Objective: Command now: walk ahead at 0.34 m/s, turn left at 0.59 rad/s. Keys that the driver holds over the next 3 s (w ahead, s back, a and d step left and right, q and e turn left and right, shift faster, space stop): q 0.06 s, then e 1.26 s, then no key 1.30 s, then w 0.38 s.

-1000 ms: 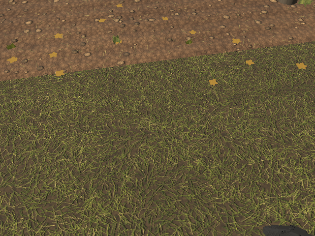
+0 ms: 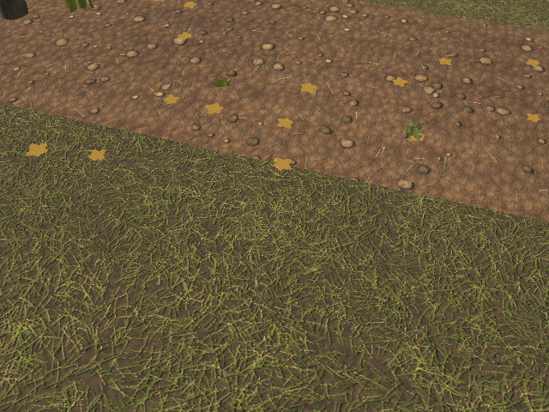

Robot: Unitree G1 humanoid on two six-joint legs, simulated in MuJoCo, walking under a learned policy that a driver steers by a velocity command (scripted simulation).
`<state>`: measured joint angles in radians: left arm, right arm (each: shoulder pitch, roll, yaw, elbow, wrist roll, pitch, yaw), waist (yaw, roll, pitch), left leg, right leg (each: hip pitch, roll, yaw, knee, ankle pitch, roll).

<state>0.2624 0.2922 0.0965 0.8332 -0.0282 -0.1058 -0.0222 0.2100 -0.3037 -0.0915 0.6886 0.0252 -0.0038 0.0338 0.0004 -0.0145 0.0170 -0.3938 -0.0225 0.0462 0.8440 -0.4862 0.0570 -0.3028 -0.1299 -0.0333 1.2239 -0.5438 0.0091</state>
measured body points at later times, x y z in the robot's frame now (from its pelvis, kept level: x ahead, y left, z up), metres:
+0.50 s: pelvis +0.23 -0.02 -0.15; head +0.28 -0.02 +0.30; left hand +0.35 +0.23 -0.28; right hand +0.31 -0.26 -0.28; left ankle +0.15 +0.12 -0.64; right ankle +0.32 -0.07 -0.88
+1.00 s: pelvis +0.32 +0.04 -0.14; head +0.35 +0.06 +0.31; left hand +0.53 +0.28 -0.25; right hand +0.39 -0.27 -0.21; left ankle +0.38 +0.14 -0.88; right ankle +0.27 -0.09 -0.79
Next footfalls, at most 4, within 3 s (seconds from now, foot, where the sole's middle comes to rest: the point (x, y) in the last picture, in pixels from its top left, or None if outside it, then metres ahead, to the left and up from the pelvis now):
0.38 right None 0.36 -0.07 -0.91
0.86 left None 0.42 0.13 -0.91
1.30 right None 0.30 -0.09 -0.91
1.66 left None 0.48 0.09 -0.91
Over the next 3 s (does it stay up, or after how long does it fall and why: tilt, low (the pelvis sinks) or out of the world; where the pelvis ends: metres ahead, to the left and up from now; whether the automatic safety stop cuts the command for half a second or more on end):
stays up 0.41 -0.05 -0.14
